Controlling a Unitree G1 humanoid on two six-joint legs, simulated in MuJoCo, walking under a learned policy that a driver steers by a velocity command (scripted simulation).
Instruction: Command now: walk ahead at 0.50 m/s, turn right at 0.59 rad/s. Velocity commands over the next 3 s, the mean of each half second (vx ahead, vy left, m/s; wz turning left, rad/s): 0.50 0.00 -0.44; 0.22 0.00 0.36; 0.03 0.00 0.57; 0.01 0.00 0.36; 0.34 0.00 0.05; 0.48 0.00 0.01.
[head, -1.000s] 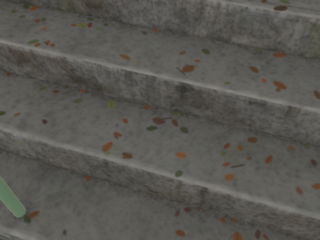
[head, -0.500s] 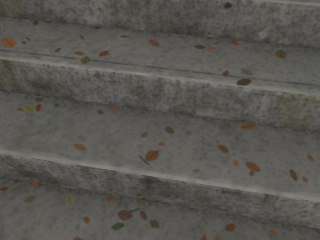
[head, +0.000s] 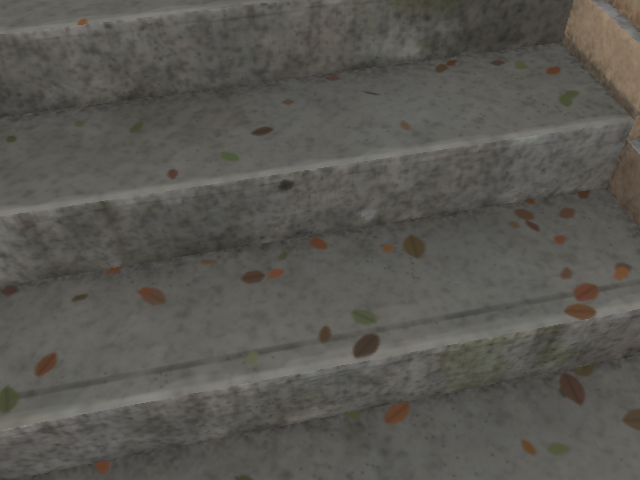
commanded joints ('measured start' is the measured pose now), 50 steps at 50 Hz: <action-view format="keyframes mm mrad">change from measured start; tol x64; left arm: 1 -114 -28 1 -119 6 16 33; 16 -832 -47 -116 -491 -17 169 41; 23 60 114 -40 -235 -3 140 73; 50 -208 90 22 -269 -39 0 56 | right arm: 1 184 114 20 190 24 -13 11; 50 335 -317 -109 29 -30 13 -18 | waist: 1 25 -28 14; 50 -151 250 -247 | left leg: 1 388 304 -566 -573 114 196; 16 442 298 18 -1036 542 159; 21 703 333 0 -637 1924 112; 24 77 -28 -149 595 222 -8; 34 -465 67 -284 1343 201 155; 46 -112 -50 -28 117 184 40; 50 559 227 -1072 -545 69 290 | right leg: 1 -504 -88 60 415 2 -91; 12 -1046 -196 -113 301 -223 -153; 23 877 -290 277 -844 1 -192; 26 352 -389 390 -1114 -423 -114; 46 659 -418 -482 -1167 1157 -41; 50 -141 -66 -80 -186 -272 152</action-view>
